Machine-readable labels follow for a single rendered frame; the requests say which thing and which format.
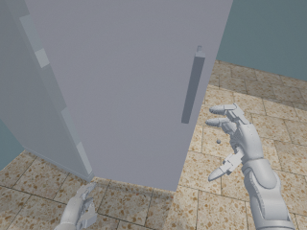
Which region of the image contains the robot right hand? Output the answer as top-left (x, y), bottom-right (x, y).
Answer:
top-left (205, 103), bottom-right (264, 182)

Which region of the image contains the handle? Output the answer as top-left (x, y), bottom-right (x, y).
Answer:
top-left (181, 45), bottom-right (205, 124)

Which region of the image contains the robot left hand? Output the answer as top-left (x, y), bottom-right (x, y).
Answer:
top-left (59, 181), bottom-right (98, 230)

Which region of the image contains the right robot forearm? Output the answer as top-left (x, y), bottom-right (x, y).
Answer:
top-left (241, 158), bottom-right (295, 230)

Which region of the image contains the fridge door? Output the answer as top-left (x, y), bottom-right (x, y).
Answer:
top-left (25, 0), bottom-right (233, 192)

